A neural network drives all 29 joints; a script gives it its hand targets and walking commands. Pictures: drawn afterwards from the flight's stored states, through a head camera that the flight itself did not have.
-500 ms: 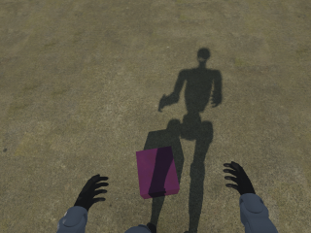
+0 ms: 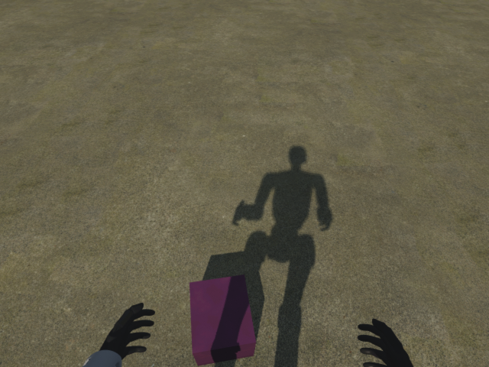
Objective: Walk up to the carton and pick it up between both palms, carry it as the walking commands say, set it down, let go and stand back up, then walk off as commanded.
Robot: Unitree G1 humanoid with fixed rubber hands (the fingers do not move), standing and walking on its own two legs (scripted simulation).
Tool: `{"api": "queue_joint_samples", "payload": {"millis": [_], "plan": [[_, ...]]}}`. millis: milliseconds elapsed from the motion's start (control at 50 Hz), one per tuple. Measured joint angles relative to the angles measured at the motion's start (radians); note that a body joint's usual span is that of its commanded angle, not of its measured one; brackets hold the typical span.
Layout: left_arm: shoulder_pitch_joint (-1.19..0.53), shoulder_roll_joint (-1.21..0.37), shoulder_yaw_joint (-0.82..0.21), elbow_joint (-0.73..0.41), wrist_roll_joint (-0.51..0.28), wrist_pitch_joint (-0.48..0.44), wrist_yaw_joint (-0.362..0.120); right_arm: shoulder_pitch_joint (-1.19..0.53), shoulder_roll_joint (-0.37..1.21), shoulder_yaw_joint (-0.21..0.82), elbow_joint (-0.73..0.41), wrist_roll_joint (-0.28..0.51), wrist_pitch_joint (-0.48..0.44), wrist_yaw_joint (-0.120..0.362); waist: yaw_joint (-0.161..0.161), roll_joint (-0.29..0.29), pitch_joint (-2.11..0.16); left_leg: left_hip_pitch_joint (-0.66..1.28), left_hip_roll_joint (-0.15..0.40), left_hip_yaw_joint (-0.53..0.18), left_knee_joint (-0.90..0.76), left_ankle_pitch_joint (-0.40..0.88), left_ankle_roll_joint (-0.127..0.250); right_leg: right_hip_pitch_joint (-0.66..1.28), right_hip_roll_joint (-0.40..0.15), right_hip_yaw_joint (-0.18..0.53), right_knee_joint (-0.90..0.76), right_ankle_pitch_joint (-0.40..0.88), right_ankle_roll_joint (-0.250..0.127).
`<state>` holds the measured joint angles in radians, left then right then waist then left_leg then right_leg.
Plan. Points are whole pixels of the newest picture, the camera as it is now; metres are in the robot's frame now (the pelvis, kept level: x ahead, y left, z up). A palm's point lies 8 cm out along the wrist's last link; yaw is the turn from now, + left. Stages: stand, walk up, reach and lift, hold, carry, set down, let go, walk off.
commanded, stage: let go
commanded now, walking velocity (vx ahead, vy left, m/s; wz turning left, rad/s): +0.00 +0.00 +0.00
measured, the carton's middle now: (221, 319) +0.41 +0.10 -0.68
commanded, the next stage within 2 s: stand in 0.14 s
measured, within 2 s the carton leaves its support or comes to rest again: neither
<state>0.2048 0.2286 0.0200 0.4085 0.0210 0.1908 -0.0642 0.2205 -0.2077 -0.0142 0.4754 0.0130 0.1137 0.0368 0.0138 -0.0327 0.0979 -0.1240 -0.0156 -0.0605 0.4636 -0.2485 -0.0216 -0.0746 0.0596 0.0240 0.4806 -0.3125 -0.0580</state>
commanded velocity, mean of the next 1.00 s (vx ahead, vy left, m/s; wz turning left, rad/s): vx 0.00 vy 0.00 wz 0.00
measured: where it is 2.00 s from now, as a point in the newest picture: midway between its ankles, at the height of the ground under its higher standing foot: outside the picture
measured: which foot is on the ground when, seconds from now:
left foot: down 0.00-1.00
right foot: down 0.00-1.00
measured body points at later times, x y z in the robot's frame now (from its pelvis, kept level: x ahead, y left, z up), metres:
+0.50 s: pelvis +0.01 +0.04 +0.00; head -0.01 +0.07 +0.45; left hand +0.13 +0.34 -0.11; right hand +0.11 -0.27 -0.08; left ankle +0.01 +0.14 -0.74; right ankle -0.03 -0.08 -0.74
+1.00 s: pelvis +0.01 +0.05 +0.00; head -0.01 +0.06 +0.45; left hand +0.13 +0.34 -0.11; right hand +0.13 -0.25 -0.09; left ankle +0.01 +0.14 -0.74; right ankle -0.03 -0.08 -0.74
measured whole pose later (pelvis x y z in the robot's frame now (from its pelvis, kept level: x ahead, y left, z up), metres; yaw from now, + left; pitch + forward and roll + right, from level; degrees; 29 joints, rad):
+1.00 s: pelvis +0.01 +0.05 +0.00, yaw -1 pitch -2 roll +0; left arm 0.24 0.36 0.03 0.82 0.02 0.00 0.02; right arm 0.19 -0.33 -0.01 0.90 -0.03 -0.02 -0.02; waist 0.00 -0.03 -0.05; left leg -0.17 -0.06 -0.03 0.47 -0.26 0.05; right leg -0.10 0.01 0.05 0.44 -0.31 0.01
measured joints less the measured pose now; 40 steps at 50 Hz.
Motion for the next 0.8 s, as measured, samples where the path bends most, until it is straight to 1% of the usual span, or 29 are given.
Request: {"api": "queue_joint_samples", "payload": {"millis": [80, 140, 200, 240, 300, 420, 440, 560, 680, 800], "plan": [[0.011, -0.003, 0.003, -0.013, 0.002, 0.036, 0.019, 0.004, 0.014, -0.008, 0.005, 0.020, -0.025, -0.022, -0.014, 0.013, 0.002, -0.011, -0.009, -0.008, 0.038, -0.016, 0.010, 0.003, -0.007, -0.010, 0.016, -0.009, 0.010], [0.023, 0.002, 0.008, -0.027, -0.002, 0.057, 0.036, 0.021, 0.024, -0.009, -0.007, 0.020, -0.030, -0.026, -0.022, 0.012, -0.003, -0.014, -0.017, -0.009, 0.057, -0.025, 0.020, 0.005, -0.015, -0.013, 0.029, -0.018, 0.019], [0.019, 0.028, 0.014, 0.050, 0.005, -0.011, 0.062, 0.026, 0.007, 0.005, 0.084, -0.035, -0.047, -0.041, -0.010, 0.001, -0.069, -0.052, -0.021, 0.002, 0.072, -0.031, 0.028, -0.036, -0.020, -0.004, 0.045, -0.023, 0.028], [0.022, 0.056, 0.025, 0.095, 0.013, -0.056, 0.070, 0.036, -0.012, 0.000, 0.139, -0.051, -0.057, -0.044, -0.002, -0.013, -0.102, -0.068, -0.023, 0.007, 0.079, -0.036, 0.033, -0.052, -0.022, 0.000, 0.050, -0.025, 0.031], [0.041, 0.088, 0.043, 0.151, 0.019, -0.104, 0.071, 0.056, -0.053, -0.017, 0.188, -0.062, -0.084, -0.048, 0.001, -0.024, -0.131, -0.082, -0.023, 0.017, 0.085, -0.042, 0.041, -0.066, -0.023, 0.010, 0.049, -0.025, 0.039], [0.084, 0.131, 0.062, 0.241, 0.023, -0.159, 0.061, 0.072, -0.118, -0.044, 0.250, -0.061, -0.110, -0.049, -0.009, -0.035, -0.157, -0.099, -0.036, 0.033, 0.074, -0.041, 0.056, -0.091, -0.036, 0.027, 0.050, -0.028, 0.054], [0.086, 0.136, 0.063, 0.250, 0.023, -0.164, 0.059, 0.073, -0.124, -0.045, 0.257, -0.059, -0.112, -0.048, -0.010, -0.037, -0.155, -0.101, -0.038, 0.033, 0.069, -0.039, 0.058, -0.093, -0.039, 0.027, 0.047, -0.025, 0.052], [0.092, 0.144, 0.047, 0.300, 0.016, -0.181, 0.062, 0.050, -0.134, -0.038, 0.298, -0.046, -0.127, -0.047, -0.007, -0.020, -0.151, -0.096, -0.038, 0.032, 0.055, -0.038, 0.064, -0.080, -0.040, 0.028, 0.014, -0.017, 0.061], [0.069, 0.124, 0.023, 0.329, 0.006, -0.189, 0.067, 0.005, -0.119, -0.010, 0.320, -0.039, -0.138, -0.044, -0.007, -0.004, -0.156, -0.087, -0.036, 0.030, 0.047, -0.041, 0.067, -0.061, -0.039, 0.028, -0.016, -0.009, 0.064], [0.042, 0.113, 0.011, 0.358, 0.003, -0.193, 0.076, -0.025, -0.107, 0.005, 0.356, -0.039, -0.130, -0.051, -0.008, -0.006, -0.153, -0.067, -0.041, 0.034, 0.032, -0.038, 0.070, -0.044, -0.044, 0.032, -0.024, -0.008, 0.068]]}}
